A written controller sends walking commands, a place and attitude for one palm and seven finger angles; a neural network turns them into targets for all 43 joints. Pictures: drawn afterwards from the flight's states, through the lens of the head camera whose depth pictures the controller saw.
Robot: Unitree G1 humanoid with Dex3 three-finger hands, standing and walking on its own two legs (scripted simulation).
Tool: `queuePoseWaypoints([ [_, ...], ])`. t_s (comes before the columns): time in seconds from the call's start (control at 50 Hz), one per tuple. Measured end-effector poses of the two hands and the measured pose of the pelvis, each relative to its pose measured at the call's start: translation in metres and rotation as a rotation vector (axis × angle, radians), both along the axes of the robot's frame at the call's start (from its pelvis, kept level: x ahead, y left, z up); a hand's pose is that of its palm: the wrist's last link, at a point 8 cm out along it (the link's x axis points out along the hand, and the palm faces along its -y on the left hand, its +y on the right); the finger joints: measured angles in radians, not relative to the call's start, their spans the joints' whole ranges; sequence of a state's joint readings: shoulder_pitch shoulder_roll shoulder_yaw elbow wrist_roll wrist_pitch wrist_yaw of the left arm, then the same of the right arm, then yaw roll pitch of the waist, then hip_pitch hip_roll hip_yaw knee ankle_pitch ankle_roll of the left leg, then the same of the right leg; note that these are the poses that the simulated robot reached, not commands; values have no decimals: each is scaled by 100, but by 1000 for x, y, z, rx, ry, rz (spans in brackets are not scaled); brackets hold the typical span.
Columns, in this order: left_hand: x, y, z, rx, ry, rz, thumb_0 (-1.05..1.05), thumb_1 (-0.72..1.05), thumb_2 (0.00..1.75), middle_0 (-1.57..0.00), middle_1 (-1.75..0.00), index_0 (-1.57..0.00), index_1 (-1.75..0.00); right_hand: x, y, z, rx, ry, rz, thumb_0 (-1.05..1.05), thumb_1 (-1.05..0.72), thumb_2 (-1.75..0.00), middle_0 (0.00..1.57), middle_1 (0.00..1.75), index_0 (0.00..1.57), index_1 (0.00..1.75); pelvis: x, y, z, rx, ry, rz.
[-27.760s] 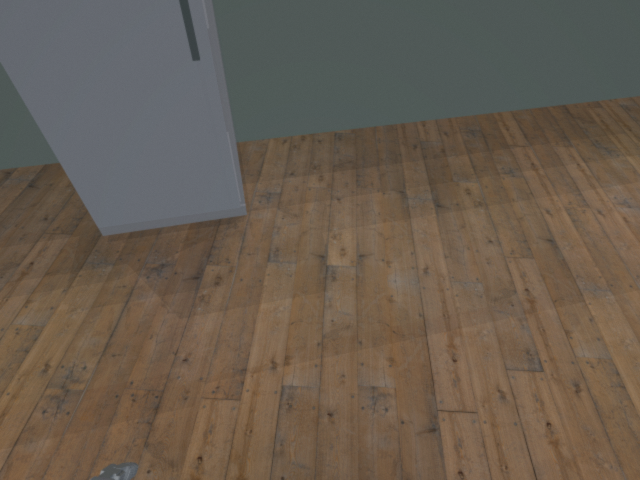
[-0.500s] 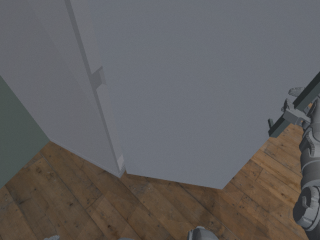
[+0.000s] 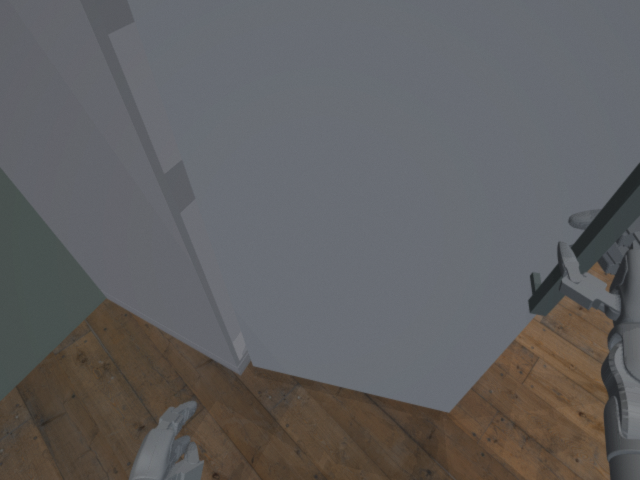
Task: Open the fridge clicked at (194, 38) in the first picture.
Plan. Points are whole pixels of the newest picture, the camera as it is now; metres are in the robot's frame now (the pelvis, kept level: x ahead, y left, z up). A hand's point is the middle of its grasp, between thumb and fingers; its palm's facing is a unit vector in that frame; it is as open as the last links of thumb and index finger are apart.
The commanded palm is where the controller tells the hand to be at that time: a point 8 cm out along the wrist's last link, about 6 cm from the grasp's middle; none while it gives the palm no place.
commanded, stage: stop walking and hold the door back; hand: right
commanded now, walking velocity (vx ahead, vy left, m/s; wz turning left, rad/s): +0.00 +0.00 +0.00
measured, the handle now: (593, 224) +0.39 -0.27 +0.15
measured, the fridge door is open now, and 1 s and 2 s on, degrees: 75 72 68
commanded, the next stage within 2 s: loosen the grip on the handle in 0.44 s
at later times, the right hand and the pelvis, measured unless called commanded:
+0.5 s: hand (569, 267) +0.35 -0.25 +0.11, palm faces +0.27 +0.93 -0.25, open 5.7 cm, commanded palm +0.30 -0.31 +0.10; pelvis -0.03 -0.01 +0.00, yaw +0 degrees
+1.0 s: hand (558, 256) +0.39 -0.26 +0.08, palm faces +0.29 +0.92 -0.27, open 13.0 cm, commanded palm +0.35 -0.31 +0.11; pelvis -0.01 +0.00 -0.01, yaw +4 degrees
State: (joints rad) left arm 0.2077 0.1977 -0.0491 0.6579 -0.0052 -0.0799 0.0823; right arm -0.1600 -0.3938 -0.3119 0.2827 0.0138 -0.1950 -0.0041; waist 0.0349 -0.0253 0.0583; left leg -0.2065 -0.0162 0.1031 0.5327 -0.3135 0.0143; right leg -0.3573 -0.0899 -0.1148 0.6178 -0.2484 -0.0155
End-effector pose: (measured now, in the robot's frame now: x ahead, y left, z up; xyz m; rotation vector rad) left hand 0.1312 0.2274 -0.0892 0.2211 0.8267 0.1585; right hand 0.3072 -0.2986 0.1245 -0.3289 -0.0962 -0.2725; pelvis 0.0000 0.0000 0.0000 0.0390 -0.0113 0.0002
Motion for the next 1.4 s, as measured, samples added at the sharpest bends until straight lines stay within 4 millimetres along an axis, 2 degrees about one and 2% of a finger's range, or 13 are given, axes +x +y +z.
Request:
queuePoseWaypoints([
  [0.08,1,8,10,55,-12,10,1,90,90,-21,-30,-20,-30,-3,-1,-2,56,3,-5,-11,-55,-76,46,139,41,138,-2,-4,2,-25,-19,5],
  [0.2,-6,19,21,84,-64,29,1,90,90,-21,-30,-20,-30,-4,3,-2,65,25,-19,-11,-59,-78,46,140,41,138,-19,-5,4,-16,-21,3],
  [0.38,-53,31,8,104,50,77,1,90,90,-21,-30,-20,-30,3,2,-2,66,47,-9,-12,-61,-80,45,139,42,138,-30,-6,4,-7,-26,2],
  [0.56,-91,25,0,77,114,120,1,90,90,-21,-30,-20,-30,13,1,0,56,66,-15,-12,-61,-81,43,138,40,139,-37,-7,5,-11,-28,10],
  [0.64,-102,20,-2,46,125,39,1,90,90,-21,-30,-20,-30,27,-4,7,61,105,-13,-10,-55,-79,44,138,41,139,-42,-2,4,-24,-5,1],
  [0.7,-107,24,0,42,115,39,1,90,90,-21,-30,-20,-30,34,-8,10,96,89,-23,-6,-46,-73,44,138,42,139,-42,2,3,-27,8,30],
  [0.8,-111,37,-6,39,118,75,1,90,90,-21,-30,-20,-30,39,-2,5,52,105,0,-2,-15,-56,45,139,43,139,-37,0,-1,-26,29,71],
  [0.92,-101,49,-9,68,147,111,1,90,90,-21,-30,-20,-30,40,-5,-13,82,79,-21,-1,27,-35,42,135,41,136,-23,1,-6,-26,59,82],
  [1.02,-77,53,-9,99,168,102,1,90,90,-21,-30,-20,-30,47,-9,-27,62,74,-35,-1,44,-26,40,131,40,132,-7,3,-8,-22,86,71],
  [1.16,-29,47,-10,88,129,89,1,90,90,-21,-30,-20,-30,56,-9,-25,61,82,-42,-1,53,-21,37,123,38,125,20,3,-7,-20,114,73],
  [1.26,2,40,-10,68,78,83,1,90,90,-21,-30,-20,-30,58,-17,-20,79,92,-72,-1,54,-21,31,118,32,120,33,3,-8,-22,124,71],
  [1.32,13,38,-12,64,71,70,1,90,90,-21,-30,-20,-30,60,-23,-23,76,110,-79,-1,55,-20,29,117,32,120,34,4,-10,-23,134,69],
  [1.4,17,37,-12,65,70,69,1,90,90,-21,-30,-20,-30,54,-35,-27,75,140,-101,-1,55,-20,27,116,30,118,35,5,-10,-22,141,73],
])
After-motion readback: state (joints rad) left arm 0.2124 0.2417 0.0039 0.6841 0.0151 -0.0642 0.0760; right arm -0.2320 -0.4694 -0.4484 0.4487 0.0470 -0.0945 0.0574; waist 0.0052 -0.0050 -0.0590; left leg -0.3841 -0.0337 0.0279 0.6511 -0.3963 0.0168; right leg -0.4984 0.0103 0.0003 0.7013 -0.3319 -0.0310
